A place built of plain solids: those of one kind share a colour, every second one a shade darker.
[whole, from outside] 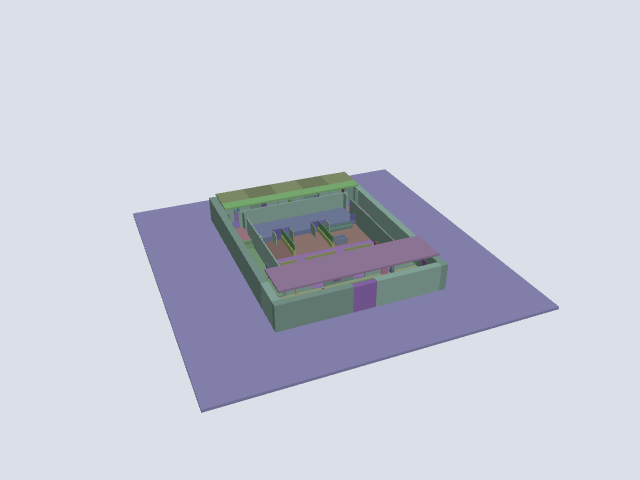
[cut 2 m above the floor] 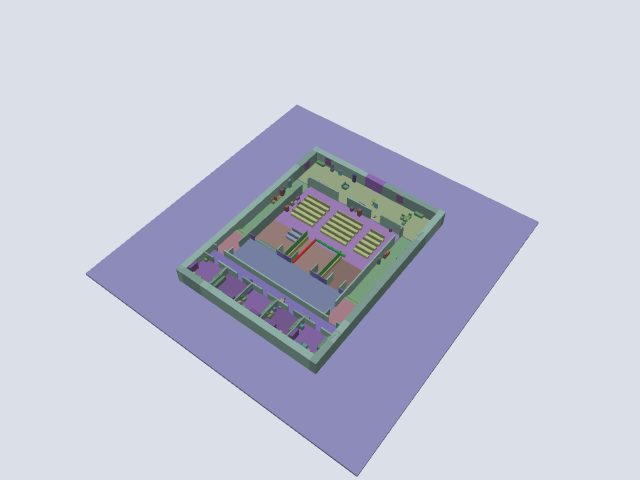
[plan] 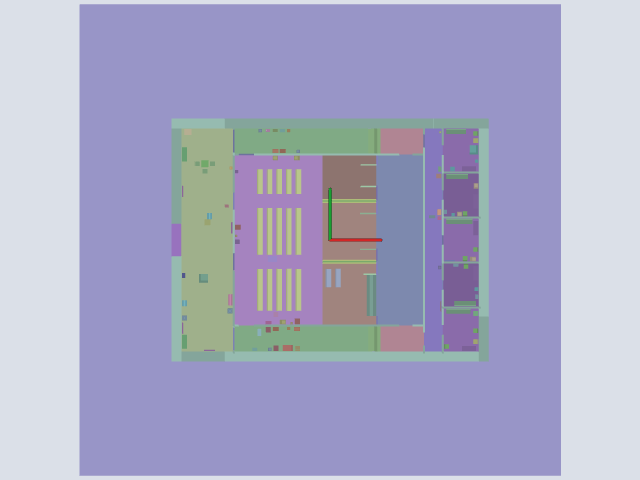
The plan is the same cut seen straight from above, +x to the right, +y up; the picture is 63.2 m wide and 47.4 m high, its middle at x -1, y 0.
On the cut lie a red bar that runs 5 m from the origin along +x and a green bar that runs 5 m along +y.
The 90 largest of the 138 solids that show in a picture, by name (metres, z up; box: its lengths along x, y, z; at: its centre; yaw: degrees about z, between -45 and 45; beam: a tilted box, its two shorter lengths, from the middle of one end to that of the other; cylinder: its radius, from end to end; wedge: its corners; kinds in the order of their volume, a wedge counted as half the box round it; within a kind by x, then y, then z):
{
 "ground_under_all_1": {"box": [47.53, 46.59, 0.4], "at": [-0.97, 0.0, -0.75]},
 "wall_1": {"box": [1.0, 10.4, 3.96], "at": [-15.17, -6.8, 1.38]},
 "wall_2": {"box": [1.0, 10.4, 3.96], "at": [-15.17, 6.8, 1.38]},
 "wall_3": {"box": [7.05, 1.0, 3.96], "at": [-12.14, -11.5, 1.38]},
 "wall_4": {"box": [7.05, 1.0, 3.96], "at": [-12.14, 11.5, 1.38]},
 "wall_5": {"box": [0.2, 5.65, 3.96], "at": [-9.52, -5.83, 1.38]},
 "wall_6": {"box": [0.2, 5.55, 3.96], "at": [-9.52, -5.78, 1.38]},
 "wall_7": {"box": [0.2, 4.3, 3.96], "at": [-9.52, 0.85, 1.38]},
 "wall_8": {"box": [0.2, 4.3, 3.96], "at": [-9.52, 0.85, 1.38]},
 "wall_9": {"box": [0.2, 3.85, 3.96], "at": [-9.52, 6.63, 1.38]},
 "wall_10": {"box": [0.2, 3.95, 3.96], "at": [-9.52, 6.67, 1.38]},
 "wall_11": {"box": [14.34, 0.2, 3.96], "at": [-0.34, -8.45, 1.38]},
 "wall_12": {"box": [14.34, 0.2, 3.96], "at": [-0.34, 8.45, 1.38]},
 "wall_13": {"box": [20.58, 1.0, 3.96], "at": [-0.12, -11.5, 1.38]},
 "wall_14": {"box": [20.58, 1.0, 3.96], "at": [-0.12, 11.5, 1.38]},
 "wall_15": {"box": [1.24, 0.2, 3.96], "at": [8.75, -8.45, 1.38]},
 "wall_16": {"box": [1.24, 0.2, 3.96], "at": [8.75, 8.45, 1.38]},
 "wall_17": {"box": [0.2, 17.1, 3.96], "at": [9.27, 0.0, 1.38]},
 "wall_18": {"box": [3.65, 1.0, 3.96], "at": [10.19, -11.5, 1.38]},
 "wall_19": {"box": [3.65, 1.0, 3.96], "at": [10.19, 11.5, 1.38]},
 "wall_20": {"box": [0.2, 1.85, 3.96], "at": [11.12, -10.28, 1.38]},
 "wall_21": {"box": [0.2, 1.85, 3.96], "at": [11.12, -5.84, 1.38]},
 "wall_22": {"box": [0.2, 1.85, 3.96], "at": [11.12, -3.04, 1.38]},
 "wall_23": {"box": [0.2, 1.85, 3.96], "at": [11.12, -1.4, 1.38]},
 "wall_24": {"box": [0.2, 1.85, 3.96], "at": [11.12, 3.04, 1.38]},
 "wall_25": {"box": [0.2, 1.85, 3.96], "at": [11.12, 5.84, 1.38]},
 "wall_26": {"box": [0.2, 1.85, 3.96], "at": [11.12, 7.48, 1.38]},
 "wall_27": {"box": [0.2, 1.85, 3.96], "at": [11.12, 10.28, 1.38]},
 "wall_28": {"box": [5.45, 1.0, 3.96], "at": [12.94, -11.5, 1.38]},
 "wall_29": {"box": [3.85, 0.2, 3.96], "at": [12.94, -6.66, 1.38]},
 "wall_30": {"box": [3.85, 0.2, 3.96], "at": [12.94, -2.22, 1.38]},
 "wall_31": {"box": [3.85, 0.2, 3.96], "at": [12.94, 2.22, 1.38]},
 "wall_32": {"box": [3.85, 0.2, 3.96], "at": [12.94, 6.66, 1.38]},
 "wall_33": {"box": [5.45, 1.0, 3.96], "at": [12.94, 11.5, 1.38]},
 "wall_34": {"box": [1.0, 6.24, 3.96], "at": [15.17, -8.88, 1.38]},
 "wall_35": {"box": [1.0, 6.24, 3.96], "at": [15.17, -4.44, 1.38]},
 "wall_36": {"box": [1.0, 6.24, 3.96], "at": [15.17, 0.0, 1.38]},
 "wall_37": {"box": [1.0, 6.24, 3.96], "at": [15.17, 4.44, 1.38]},
 "wall_38": {"box": [1.0, 6.24, 3.96], "at": [15.17, 8.88, 1.38]},
 "floor_dressing_1": {"box": [3.65, 4.44, 1.35], "at": [12.94, -8.88, 0.07]},
 "floor_dressing_2": {"box": [3.65, 4.44, 1.35], "at": [12.94, -4.44, 0.07]},
 "floor_dressing_3": {"box": [3.65, 4.44, 1.35], "at": [12.94, 0.0, 0.07]},
 "floor_dressing_4": {"box": [3.65, 4.44, 1.35], "at": [12.94, 4.44, 0.07]},
 "floor_dressing_5": {"box": [3.65, 4.44, 1.35], "at": [12.94, 8.88, 0.07]},
 "floor_stage_1": {"box": [4.7, 16.9, 1.35], "at": [6.92, 0.0, 0.07]},
 "floor_parterre_1": {"box": [8.76, 16.9, 0.6], "at": [-5.13, 0.0, -0.3]},
 "floor_foyer_1": {"box": [5.25, 22.2, 0.6], "at": [-12.14, 0.0, -0.3]},
 "floor_back_corridor_1": {"box": [1.85, 22.2, 1.35], "at": [10.19, 0.0, 0.07]},
 "floor_lift_1": {"box": [5.32, 6.1, 0.6], "at": [1.91, -5.4, -0.3]},
 "floor_lift_2": {"box": [5.32, 5.6, 0.6], "at": [1.91, 0.85, -0.3]},
 "floor_lift_3": {"box": [5.32, 4.4, 0.6], "at": [1.91, 6.25, -0.3]},
 "floor_promenade_1": {"box": [13.28, 2.65, 0.6], "at": [-2.88, -9.78, -0.3]},
 "floor_promenade_2": {"box": [13.28, 2.65, 0.6], "at": [-2.88, 9.78, -0.3]},
 "ceil_foyer_1": {"box": [5.25, 22.2, 0.3], "at": [-12.14, 0.0, 4.55]},
 "floor_walk_1": {"box": [4.3, 2.65, 1.35], "at": [7.12, -9.78, 0.07]},
 "floor_walk_2": {"box": [4.3, 2.65, 1.35], "at": [7.12, 9.78, 0.07]},
 "ceil_dressing_1": {"box": [3.65, 4.44, 0.3], "at": [12.94, -8.88, 4.15]},
 "ceil_dressing_2": {"box": [3.65, 4.44, 0.3], "at": [12.94, -4.44, 4.15]},
 "ceil_dressing_3": {"box": [3.65, 4.44, 0.3], "at": [12.94, 0.0, 4.15]},
 "ceil_dressing_4": {"box": [3.65, 4.44, 0.3], "at": [12.94, 4.44, 4.15]},
 "ceil_dressing_5": {"box": [3.65, 4.44, 0.3], "at": [12.94, 8.88, 4.15]},
 "ceil_back_corridor_1": {"box": [1.85, 22.2, 0.3], "at": [10.19, 0.0, 4.15]},
 "door_leaf_1": {"box": [0.97, 3.2, 3.87], "at": [-15.18, 0.0, 1.33]},
 "seats_parterre_1": {"box": [0.44, 4.15, 0.47], "at": [-6.88, -4.92, 0.23]},
 "seats_parterre_2": {"box": [0.44, 4.6, 0.47], "at": [-6.88, 0.85, 0.23]},
 "seats_parterre_3": {"box": [0.44, 4.15, 0.47], "at": [-5.93, -4.92, 0.23]},
 "seats_parterre_4": {"box": [0.44, 4.6, 0.47], "at": [-5.93, 0.85, 0.23]},
 "seats_parterre_5": {"box": [0.44, 4.15, 0.47], "at": [-4.98, -4.92, 0.23]},
 "seats_parterre_6": {"box": [0.44, 4.6, 0.47], "at": [-4.98, 0.85, 0.23]},
 "seats_parterre_7": {"box": [0.44, 4.15, 0.47], "at": [-4.03, -4.92, 0.23]},
 "seats_parterre_8": {"box": [0.44, 4.6, 0.47], "at": [-4.03, 0.85, 0.23]},
 "seats_parterre_9": {"box": [0.44, 4.6, 0.47], "at": [-3.08, 0.85, 0.23]},
 "costume_rail_dressing_1": {"box": [1.4, 0.5, 1.66], "at": [13.71, -10.72, 1.57]},
 "costume_rail_dressing_2": {"box": [1.4, 0.5, 1.66], "at": [13.71, 7.04, 1.57]},
 "costume_rail_dressing_3": {"box": [0.5, 1.4, 1.66], "at": [14.38, -3.27, 1.57]},
 "costume_rail_dressing_4": {"box": [0.5, 1.4, 1.66], "at": [14.38, 1.17, 1.57]},
 "costume_rail_dressing_5": {"box": [0.5, 1.4, 1.66], "at": [14.38, 3.81, 1.57]},
 "floor_tongue_1": {"box": [5.32, 0.4, 1.35], "at": [1.91, -2.15, 0.07]},
 "floor_tongue_2": {"box": [5.32, 0.4, 1.35], "at": [1.91, 3.85, 0.07]},
 "tread_1": {"box": [0.32, 4.05, 0.79], "at": [3.77, -5.47, -0.21]},
 "tread_2": {"box": [0.32, 4.05, 0.97], "at": [4.08, -5.47, -0.11]},
 "tread_3": {"box": [0.32, 4.05, 1.16], "at": [4.41, -5.47, -0.02]},
 "tread_walk_1": {"box": [0.3, 2.45, 1.16], "at": [4.51, -9.77, -0.02]},
 "tread_walk_2": {"box": [0.3, 2.45, 1.16], "at": [4.51, 9.77, -0.02]},
 "tread_walk_3": {"box": [0.3, 2.45, 1.35], "at": [4.82, -9.77, 0.07]},
 "tread_walk_4": {"box": [0.3, 2.45, 1.35], "at": [4.82, 9.77, 0.07]},
 "rail_tongue_1": {"box": [5.32, 0.12, 2.4], "at": [1.91, -2.15, 0.6]},
 "rail_tongue_2": {"box": [5.32, 0.12, 2.4], "at": [1.91, 3.85, 0.6]},
 "dressing_table_dressing_1": {"box": [2.4, 0.5, 0.77], "at": [12.66, -7.04, 1.13]},
 "dressing_table_dressing_2": {"box": [2.6, 0.5, 0.77], "at": [12.77, 1.84, 1.13]}
}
